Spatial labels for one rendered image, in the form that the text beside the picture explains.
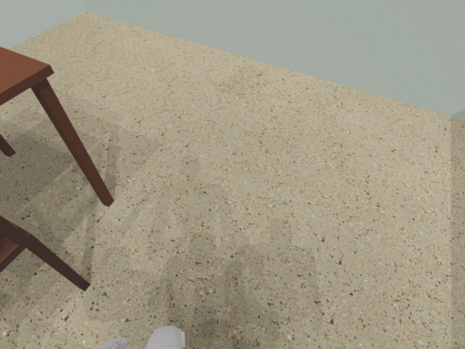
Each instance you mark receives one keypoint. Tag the table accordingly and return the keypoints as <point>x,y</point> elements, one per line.
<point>19,73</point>

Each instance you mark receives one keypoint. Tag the chair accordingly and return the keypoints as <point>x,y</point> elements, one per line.
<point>14,239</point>

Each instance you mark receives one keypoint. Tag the robot left thigh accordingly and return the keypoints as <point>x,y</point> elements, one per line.
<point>166,337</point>

